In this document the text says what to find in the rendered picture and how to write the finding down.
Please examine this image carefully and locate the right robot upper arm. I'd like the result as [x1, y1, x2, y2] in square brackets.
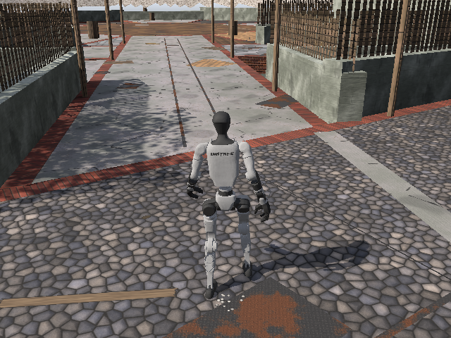
[237, 141, 257, 181]

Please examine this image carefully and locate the right robot hand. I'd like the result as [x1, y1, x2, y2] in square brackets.
[254, 202, 271, 223]

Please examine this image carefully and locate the left robot foot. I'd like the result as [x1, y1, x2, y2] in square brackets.
[205, 280, 217, 299]

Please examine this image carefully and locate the left robot forearm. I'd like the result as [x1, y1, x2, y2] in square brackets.
[187, 170, 198, 191]

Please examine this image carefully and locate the right robot forearm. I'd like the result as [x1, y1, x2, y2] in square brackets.
[251, 170, 268, 205]

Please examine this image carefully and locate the robot head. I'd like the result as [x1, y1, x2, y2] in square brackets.
[211, 111, 234, 145]

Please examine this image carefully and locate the left robot upper arm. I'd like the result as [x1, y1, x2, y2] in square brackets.
[190, 142, 208, 180]

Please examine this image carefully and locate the left robot hand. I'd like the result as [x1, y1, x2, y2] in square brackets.
[187, 187, 203, 199]

